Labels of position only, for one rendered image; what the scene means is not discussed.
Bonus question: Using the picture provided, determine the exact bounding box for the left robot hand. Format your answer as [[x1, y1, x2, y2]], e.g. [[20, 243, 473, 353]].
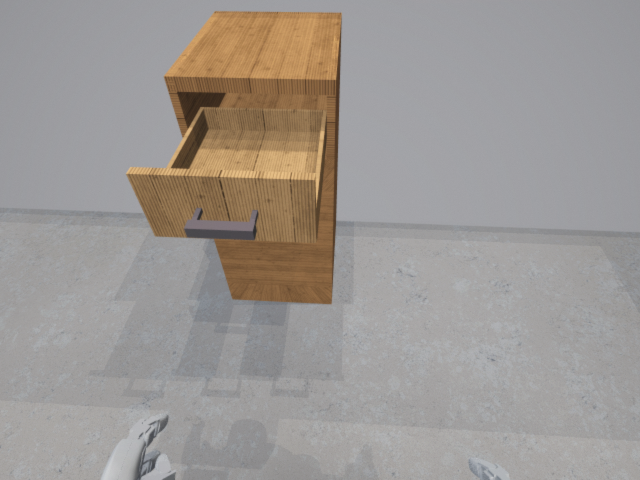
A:
[[100, 413, 176, 480]]

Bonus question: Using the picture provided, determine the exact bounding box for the drawer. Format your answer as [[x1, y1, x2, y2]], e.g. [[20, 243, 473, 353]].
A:
[[126, 107, 327, 243]]

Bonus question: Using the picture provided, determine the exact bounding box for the right robot hand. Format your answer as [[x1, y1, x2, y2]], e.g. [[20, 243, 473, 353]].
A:
[[468, 457, 510, 480]]

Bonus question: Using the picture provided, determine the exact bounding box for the cabinet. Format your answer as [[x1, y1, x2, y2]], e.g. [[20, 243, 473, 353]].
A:
[[164, 11, 342, 304]]

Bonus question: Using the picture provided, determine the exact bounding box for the handle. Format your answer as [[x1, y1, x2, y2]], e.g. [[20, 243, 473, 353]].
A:
[[184, 208, 258, 240]]

